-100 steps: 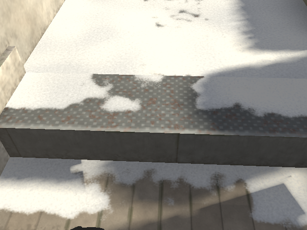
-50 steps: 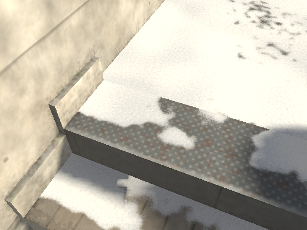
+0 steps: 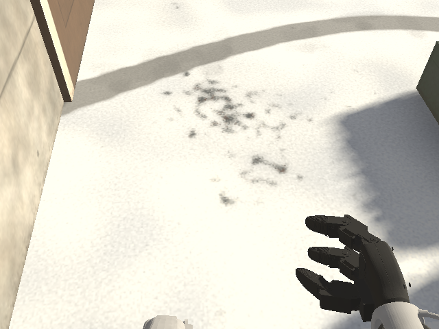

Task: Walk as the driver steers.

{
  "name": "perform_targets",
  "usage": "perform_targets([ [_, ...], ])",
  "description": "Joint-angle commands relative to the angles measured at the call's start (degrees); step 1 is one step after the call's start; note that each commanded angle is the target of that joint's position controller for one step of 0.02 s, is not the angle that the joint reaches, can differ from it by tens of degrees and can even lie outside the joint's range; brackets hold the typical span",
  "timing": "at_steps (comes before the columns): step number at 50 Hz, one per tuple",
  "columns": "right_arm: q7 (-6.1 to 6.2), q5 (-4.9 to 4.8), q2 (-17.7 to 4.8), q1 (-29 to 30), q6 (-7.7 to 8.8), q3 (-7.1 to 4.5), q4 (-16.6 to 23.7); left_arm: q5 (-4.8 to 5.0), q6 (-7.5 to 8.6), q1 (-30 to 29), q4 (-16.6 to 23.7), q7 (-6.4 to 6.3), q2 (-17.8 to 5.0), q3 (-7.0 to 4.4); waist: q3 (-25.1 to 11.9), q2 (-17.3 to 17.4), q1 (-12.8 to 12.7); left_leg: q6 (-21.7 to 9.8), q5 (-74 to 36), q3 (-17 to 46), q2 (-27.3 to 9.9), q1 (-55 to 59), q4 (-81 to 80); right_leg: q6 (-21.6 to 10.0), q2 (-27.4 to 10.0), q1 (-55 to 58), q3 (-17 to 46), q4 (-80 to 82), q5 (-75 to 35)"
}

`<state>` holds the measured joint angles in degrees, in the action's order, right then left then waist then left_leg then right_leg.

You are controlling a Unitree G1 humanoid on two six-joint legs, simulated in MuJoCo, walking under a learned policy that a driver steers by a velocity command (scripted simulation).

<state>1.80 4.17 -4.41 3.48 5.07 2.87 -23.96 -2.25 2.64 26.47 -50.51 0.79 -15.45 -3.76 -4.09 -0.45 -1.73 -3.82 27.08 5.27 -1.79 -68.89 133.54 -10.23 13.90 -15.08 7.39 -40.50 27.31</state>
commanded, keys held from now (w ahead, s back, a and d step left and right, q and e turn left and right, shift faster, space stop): w+e+shift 0.24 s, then w+q+shift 0.08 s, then q+shift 0.68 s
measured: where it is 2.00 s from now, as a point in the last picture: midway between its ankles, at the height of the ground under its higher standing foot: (252, 212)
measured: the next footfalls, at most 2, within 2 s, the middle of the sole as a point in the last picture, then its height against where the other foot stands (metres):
left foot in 0.16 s outside the picture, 0.17 m higher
right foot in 0.54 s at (294, 268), level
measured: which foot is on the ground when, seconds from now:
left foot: up 0.00-0.14, down 0.16-0.54, up 0.56-0.92, down 0.94-1.00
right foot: down 0.00-0.14, up 0.16-0.52, down 0.54-0.94, up 0.96-1.00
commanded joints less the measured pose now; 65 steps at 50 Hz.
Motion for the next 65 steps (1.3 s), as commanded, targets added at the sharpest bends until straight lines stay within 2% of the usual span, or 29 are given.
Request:
perform_targets([
  [1, 0.8, 1.05, 1.5, 14.4, -0.92, 2.78, 12.7, 0.02, 2.37, -1.4, 0.8, 0.2, -3.9, -0.33, 15.0, 2.6, 2.3, -1.0, 12.2, -5.5, -1.9, -10.0, -10.5, -3.5, -12.5, -15.0, 18.4, 30.9, -10.1],
  [4, 0.03, -1.74, -4.1, 0.8, -1.04, -0.25, 7.4, 2.81, 1.33, -9.1, 5.9, -2.45, -8.8, -2.77, -4.8, 5.4, 8.2, -0.2, -5.5, -15.0, 3.3, 55.5, -49.1, -5.0, -11.9, -31.0, 8.3, 36.3, -72.0],
  [6, 1.62, -4.57, -9.3, -13.0, -2.14, -4.05, 3.1, 3.3, 2.59, -11.8, 8.7, -1.66, -18.3, -6.71, -20.3, -2.6, 13.8, -0.3, 0.9, -6.1, 3.6, 66.5, -59.8, -2.9, -16.2, -11.7, 13.3, 12.1, -105.3],
  [7, 1.64, -4.16, -12.6, -24.3, -2.44, -5.97, -0.8, 2.87, 3.73, -16.3, 10.2, -0.71, -19.6, -7.73, -25.2, -2.0, 21.6, 0.5, 7.2, -5.7, 4.8, 70.8, -70.7, -1.8, -15.5, -5.3, 12.8, -4.6, -111.5],
  [8, 0.5, -3.35, -17.7, -29.3, -1.37, -7.74, -5.6, 0.52, 5.62, -21.1, 12.9, 0.66, -10.7, -6.31, -22.9, 11.1, 21.4, -1.2, 12.5, 3.3, -0.1, 73.1, -81.2, 1.3, -6.7, -10.5, 8.9, -31.0, -64.7],
  [9, -0.24, -1.87, -20.5, -26.6, -0.83, -8.0, -8.0, -0.12, 6.09, -21.8, 16.9, 1.8, 1.8, -2.51, -19.5, 28.1, 13.4, -3.5, 2.4, 28.8, -12.2, 72.3, -96.4, 3.5, -0.7, -25.9, 7.0, -53.8, -20.6],
  [10, -0.59, -2.48, -18.5, -17.0, 0.1, -7.96, -7.0, -0.35, 5.28, -13.8, 18.2, 1.9, 1.9, -2.73, -17.0, 18.4, 4.3, -7.2, 10.7, 46.0, -19.7, 68.4, -109.0, 3.4, -3.1, -31.7, 6.6, -67.0, -21.1],
  [12, -1.11, -3.66, -7.9, -13.6, 1.15, -5.54, -12.2, -2.26, 1.3, -13.6, 18.2, 1.97, 2.9, -0.88, -0.6, -0.2, -0.1, -6.2, 26.8, 34.6, -18.9, 55.6, -107.5, 1.7, -10.3, -38.8, 0.1, -72.3, -22.1],
  [15, -2.45, -1.46, -3.6, -27.6, 3.07, -4.96, -25.2, -0.43, -1.35, -19.5, 21.0, 1.74, 9.6, 2.57, 8.3, 1.6, -0.5, -3.7, 8.4, 17.0, -12.0, 52.1, -108.3, -0.3, -9.4, -50.9, 3.3, -83.3, -10.8],
  [17, -2.32, -2.36, -3.5, -25.6, 3.17, -4.21, -26.2, 0.65, -1.4, -22.0, 21.9, 1.24, 6.7, 2.73, 14.7, -0.9, -3.3, -2.1, -0.1, 8.0, -8.9, 45.2, -115.1, 1.5, -10.6, -49.4, 5.6, -66.0, -8.0],
  [20, -0.43, -3.29, -13.1, -23.9, 4.18, -6.17, -24.8, 0.06, -0.01, -27.4, 23.9, 2.16, 0.3, 2.05, 15.1, -0.1, -3.5, -2.5, -40.8, -2.2, -5.1, 45.3, -126.0, 5.8, -12.8, -32.8, -7.8, -27.0, -17.4],
  [22, -0.25, -5.15, -14.8, -26.1, 4.37, -6.74, -24.4, 1.02, 1.62, -29.4, 23.2, 3.29, 4.3, 3.15, 9.4, 0.5, -1.4, -2.4, -52.5, -3.0, -3.9, 45.6, -128.3, 5.8, -12.1, -10.9, -10.0, -6.0, -32.5],
  [23, -6.22, 1.22, -23.8, -21.6, 5.86, -8.06, -24.2, 1.04, 0.98, -34.2, 23.8, 5.11, 1.9, 4.3, -1.1, 11.4, -2.8, -0.2, -57.9, -9.2, 1.2, 41.8, -120.2, 10.8, -10.1, 3.6, -7.0, -7.5, -35.2],
  [24, -7.98, -1.47, -29.1, -18.8, 6.47, -10.97, -22.1, 0.61, -1.32, -29.6, 22.9, 5.89, -1.7, 2.79, -1.6, 11.0, -5.8, 0.0, -65.9, -8.4, -0.5, 42.4, -117.4, 12.6, -9.0, 9.0, -8.0, -4.9, -34.0],
  [26, -8.1, -1.87, -28.9, -15.4, 4.76, -11.26, -20.1, 2.24, -2.05, -7.6, 13.5, 3.76, -9.5, 0.14, -5.5, 0.7, -13.1, 7.0, -68.2, -5.9, -0.6, 42.8, -101.3, 8.1, -12.9, 25.9, -5.0, 13.5, -51.1],
  [27, -8.91, -1.69, -20.2, -22.1, 3.79, -8.78, -21.2, 0.54, -0.97, 3.3, 8.9, 1.45, -11.1, -0.59, -13.2, -7.2, -12.8, 10.6, -24.4, -3.7, 2.0, 36.4, -76.2, -2.5, -24.5, 41.4, 3.5, 11.4, -69.4],
  [28, -3.23, -8.07, -8.9, -28.5, 3.06, -5.3, -20.1, -3.86, 1.55, -5.1, 14.5, -1.41, -7.2, 1.11, -16.4, -13.2, -6.7, 7.1, 15.7, 0.8, 7.8, 33.0, -52.5, -4.3, -35.4, 39.4, 11.9, 0.0, -113.8],
  [29, -1.9, -7.32, -9.7, -37.0, 2.71, -4.78, -20.4, -3.01, 1.87, -8.3, 15.4, -1.62, -3.1, 2.64, -24.1, -11.1, -3.1, 6.6, 14.0, 9.0, 5.2, 27.1, -47.3, -9.0, -40.1, 41.8, 15.4, 0.1, -109.5],
  [32, 0.87, -5.86, -14.7, -28.8, 0.8, -6.44, -17.5, 2.28, 1.97, -15.0, 14.5, -1.78, -3.1, 1.12, -13.0, -2.5, 0.5, 8.4, -0.1, 1.1, -0.9, 19.0, -53.7, -5.5, -33.5, 28.7, 9.0, 12.5, -71.3],
  [36, -0.17, -6.1, -11.1, -22.9, -2.47, -5.76, -13.1, 2.89, 1.19, -24.1, 14.2, -2.75, -2.3, 0.51, -0.8, -5.7, 6.1, 9.2, -6.0, -0.5, -6.1, 22.2, -63.2, -2.7, -33.9, 5.2, 0.4, 23.4, -54.5],
  [40, -3.57, -4.87, -14.0, -19.8, -3.0, -6.56, -13.5, 2.54, 1.86, -25.4, 11.8, -4.03, -6.5, -1.13, -2.3, -7.0, 4.7, 5.7, -32.4, -5.5, -2.6, 40.6, -88.6, 2.0, -26.0, -1.0, -14.7, 22.6, -45.3],
  [45, -4.66, -3.58, -18.9, -21.3, -4.23, -9.67, -11.9, 4.5, 0.98, -23.4, 10.5, -4.33, -10.1, -2.73, -1.9, -4.6, 8.1, -0.6, -25.1, -11.5, 3.5, 50.0, -98.1, 7.8, -27.0, 3.3, -17.5, 6.7, -48.1],
  [46, -3.76, -3.08, -20.9, -27.3, -3.78, -10.93, -13.5, 3.8, 0.57, -21.2, 10.1, -3.96, -8.8, -2.4, -3.2, -0.7, 10.4, -3.0, -26.5, -10.3, 5.5, 58.4, -101.5, 9.9, -24.3, 0.5, -17.5, -4.3, -43.4],
  [47, -2.74, -3.47, -26.7, -27.1, -3.64, -12.2, -13.1, 1.38, -0.06, -18.1, 10.7, -3.64, -4.9, -1.35, -1.4, 14.5, 8.0, -5.8, -54.3, 3.1, -2.8, 65.6, -102.7, 13.5, -18.9, -10.3, -18.1, -22.0, -7.9],
  [48, -2.72, -2.21, -28.7, -21.8, -3.37, -11.08, -8.2, -0.14, -0.21, -10.0, 12.3, -2.88, -2.4, -0.22, -9.9, 23.3, 0.9, -18.2, -70.6, 30.2, -15.0, 76.1, -103.7, 16.4, -9.6, -24.4, -9.2, -42.3, 14.9],
  [49, -3.63, -2.11, -28.0, -20.0, -3.5, -11.34, -5.0, 2.11, -0.13, -10.1, 12.8, -2.53, -7.5, -0.73, -21.3, 17.3, 4.2, -21.3, -48.4, 38.7, -18.0, 80.5, -112.5, 15.1, -10.1, -26.9, 0.6, -46.5, 9.5],
  [52, -1.96, -5.76, -21.9, -14.3, -4.75, -10.03, -4.1, 1.43, -0.81, -20.7, 14.3, -3.47, -7.6, -0.8, -8.3, 1.7, 2.7, -11.4, -17.1, 27.8, -8.6, 62.3, -114.0, 13.0, -14.1, -27.7, 1.5, -34.8, -3.9],
  [59, 1.58, -4.54, -23.5, -12.4, -7.86, -11.51, -3.4, 1.54, -1.07, -22.3, 14.1, -2.77, -4.1, -0.26, -7.3, 4.9, 1.1, -7.9, -20.0, 23.4, -2.5, 51.8, -113.7, 14.4, -10.3, -14.6, 1.2, -9.4, -8.7],
  [65, 0.44, -2.8, -15.7, -12.4, -7.58, -7.84, -5.2, 0.98, -1.13, -20.7, 13.9, -2.08, -3.1, 0.65, -6.8, 7.7, 2.7, -7.1, -21.6, 18.7, -5.2, 48.5, -109.5, 13.8, -15.3, -5.0, -2.7, -4.4, -12.5],
])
